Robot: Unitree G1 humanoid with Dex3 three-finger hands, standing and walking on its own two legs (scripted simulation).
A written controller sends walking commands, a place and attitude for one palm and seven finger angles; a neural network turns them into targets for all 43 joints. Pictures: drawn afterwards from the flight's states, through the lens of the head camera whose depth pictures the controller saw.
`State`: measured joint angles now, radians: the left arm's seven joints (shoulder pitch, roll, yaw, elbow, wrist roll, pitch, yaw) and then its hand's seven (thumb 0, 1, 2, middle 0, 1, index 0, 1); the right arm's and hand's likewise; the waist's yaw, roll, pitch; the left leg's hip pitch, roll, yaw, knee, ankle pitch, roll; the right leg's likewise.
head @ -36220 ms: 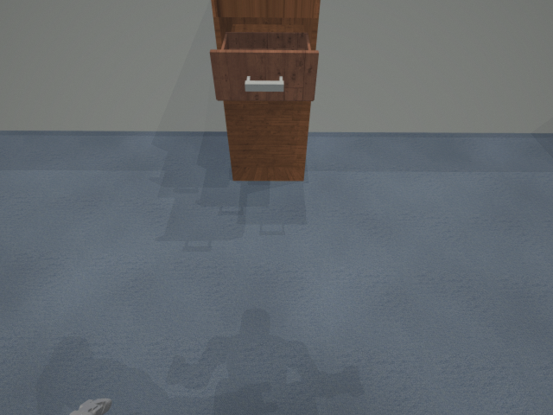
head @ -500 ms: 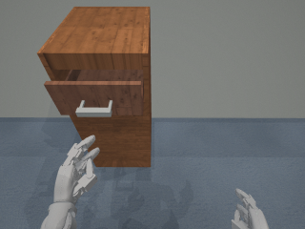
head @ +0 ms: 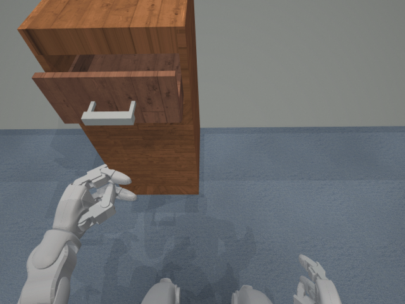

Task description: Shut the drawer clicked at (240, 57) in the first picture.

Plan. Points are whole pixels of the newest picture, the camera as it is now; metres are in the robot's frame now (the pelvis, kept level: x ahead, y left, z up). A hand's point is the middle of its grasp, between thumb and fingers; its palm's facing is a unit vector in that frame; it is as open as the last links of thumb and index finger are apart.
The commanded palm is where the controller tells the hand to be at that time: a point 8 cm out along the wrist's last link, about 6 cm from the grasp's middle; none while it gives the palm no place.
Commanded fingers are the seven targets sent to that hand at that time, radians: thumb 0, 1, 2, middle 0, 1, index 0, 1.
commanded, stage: raise the hand and make a fist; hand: left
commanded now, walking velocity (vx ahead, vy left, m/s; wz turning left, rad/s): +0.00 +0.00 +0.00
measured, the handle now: (110, 111) +0.54 +0.25 +0.03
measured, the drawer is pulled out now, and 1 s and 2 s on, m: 0.08 0.08 0.08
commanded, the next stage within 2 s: bring the fist close to the handle in 1.12 s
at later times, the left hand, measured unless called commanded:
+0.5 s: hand (86, 165) +0.33 +0.21 +0.12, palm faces -0.02 -1.00 -0.03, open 3.1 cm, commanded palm +0.30 +0.26 +0.11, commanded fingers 0.00 0.90 0.90 -1.40 -1.60 -1.40 -1.60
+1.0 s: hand (94, 159) +0.34 +0.20 +0.11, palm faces -0.02 -1.00 -0.02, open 3.2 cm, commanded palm +0.31 +0.26 +0.13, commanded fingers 0.00 0.90 0.90 -1.40 -1.60 -1.40 -1.60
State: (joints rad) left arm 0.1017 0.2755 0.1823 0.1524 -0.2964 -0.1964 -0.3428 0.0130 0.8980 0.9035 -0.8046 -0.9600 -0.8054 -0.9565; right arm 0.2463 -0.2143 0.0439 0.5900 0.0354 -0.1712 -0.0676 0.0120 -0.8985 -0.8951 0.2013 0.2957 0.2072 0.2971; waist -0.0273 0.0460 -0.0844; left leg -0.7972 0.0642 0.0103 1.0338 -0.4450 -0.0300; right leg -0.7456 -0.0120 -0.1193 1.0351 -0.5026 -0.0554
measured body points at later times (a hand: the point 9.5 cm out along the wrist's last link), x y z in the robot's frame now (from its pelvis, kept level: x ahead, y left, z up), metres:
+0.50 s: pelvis +0.00 +0.04 +0.03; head +0.04 +0.04 +0.48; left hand +0.32 +0.26 +0.12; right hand +0.17 -0.20 -0.05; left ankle +0.03 +0.14 -0.67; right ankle +0.01 -0.08 -0.67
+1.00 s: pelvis +0.02 +0.03 +0.04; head +0.05 +0.03 +0.49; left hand +0.34 +0.26 +0.12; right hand +0.16 -0.22 -0.05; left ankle +0.03 +0.14 -0.67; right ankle +0.01 -0.08 -0.67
